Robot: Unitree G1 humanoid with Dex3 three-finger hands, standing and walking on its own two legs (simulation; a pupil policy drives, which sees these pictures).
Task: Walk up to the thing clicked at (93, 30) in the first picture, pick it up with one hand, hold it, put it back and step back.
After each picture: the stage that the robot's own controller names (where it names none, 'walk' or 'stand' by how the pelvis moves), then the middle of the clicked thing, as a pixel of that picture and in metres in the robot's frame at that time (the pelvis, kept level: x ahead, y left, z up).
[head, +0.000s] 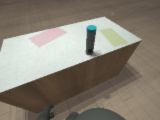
stand; (90, 41) +0.59 +0.07 +0.10
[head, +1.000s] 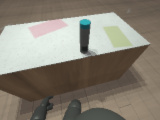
sink last; (84, 38) +0.54 +0.11 +0.13
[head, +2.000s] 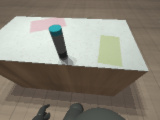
stand; (60, 45) +0.44 +0.28 +0.13
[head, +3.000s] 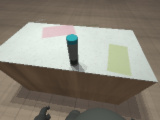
stand; (73, 52) +0.44 +0.18 +0.10
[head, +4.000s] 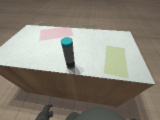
stand; (69, 55) +0.42 +0.20 +0.10
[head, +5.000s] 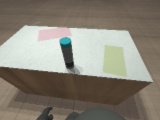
stand; (67, 55) +0.42 +0.21 +0.10
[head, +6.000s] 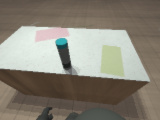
stand; (64, 56) +0.41 +0.23 +0.10
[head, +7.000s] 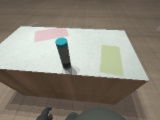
stand; (64, 55) +0.41 +0.23 +0.10
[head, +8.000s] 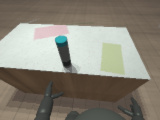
rise first; (64, 54) +0.41 +0.23 +0.10
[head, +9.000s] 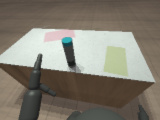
go down; (69, 54) +0.43 +0.23 +0.10
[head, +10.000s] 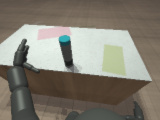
go down; (67, 53) +0.43 +0.21 +0.11
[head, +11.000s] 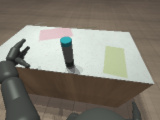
go down; (68, 54) +0.42 +0.21 +0.11
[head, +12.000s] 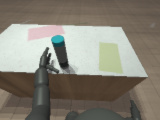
close in; (61, 54) +0.41 +0.23 +0.11
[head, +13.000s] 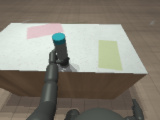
lift; (62, 52) +0.41 +0.22 +0.13
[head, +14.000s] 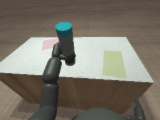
lift; (67, 48) +0.33 +0.17 +0.28
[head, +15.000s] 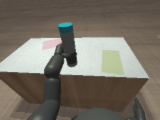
hold; (69, 47) +0.35 +0.17 +0.27
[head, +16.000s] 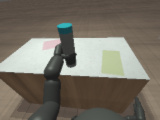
hold; (68, 48) +0.35 +0.17 +0.27
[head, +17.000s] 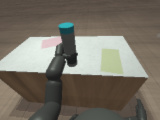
crouch; (69, 47) +0.35 +0.16 +0.27
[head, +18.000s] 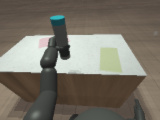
crouch; (62, 40) +0.40 +0.21 +0.28
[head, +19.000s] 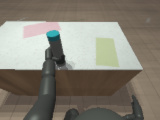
lower; (57, 50) +0.43 +0.24 +0.12
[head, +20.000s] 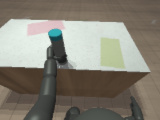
lower; (59, 49) +0.42 +0.24 +0.14
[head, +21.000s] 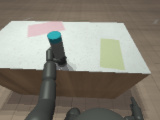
lower; (58, 51) +0.41 +0.24 +0.14
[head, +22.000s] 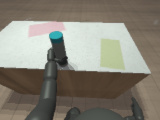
lower; (60, 51) +0.41 +0.23 +0.13
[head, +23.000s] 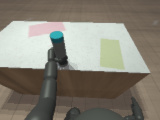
lower; (60, 51) +0.41 +0.23 +0.13
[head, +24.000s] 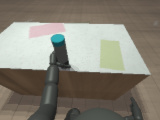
withdraw; (61, 54) +0.39 +0.22 +0.13
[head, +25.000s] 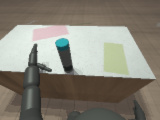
sink last; (65, 58) +0.37 +0.20 +0.12
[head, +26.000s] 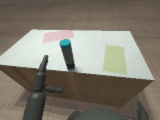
stand; (68, 56) +0.41 +0.23 +0.11
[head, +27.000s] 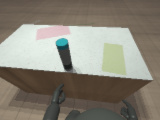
stand; (65, 57) +0.38 +0.22 +0.10
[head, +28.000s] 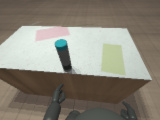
stand; (64, 57) +0.38 +0.23 +0.10
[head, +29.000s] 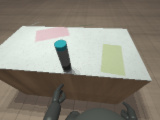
stand; (64, 58) +0.38 +0.23 +0.10
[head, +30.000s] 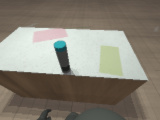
walk; (63, 59) +0.38 +0.23 +0.10
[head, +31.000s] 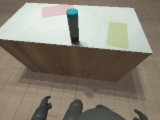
walk; (73, 29) +0.59 +0.19 +0.12
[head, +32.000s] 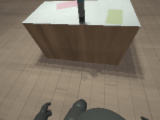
walk; (81, 10) +0.96 +0.22 +0.12
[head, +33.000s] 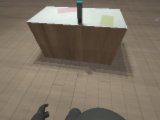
stand; (79, 13) +1.12 +0.23 +0.12
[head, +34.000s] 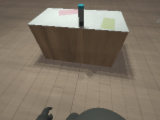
stand; (81, 16) +1.08 +0.22 +0.10
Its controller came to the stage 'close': yes
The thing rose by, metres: 0.20
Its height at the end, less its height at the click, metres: +0.00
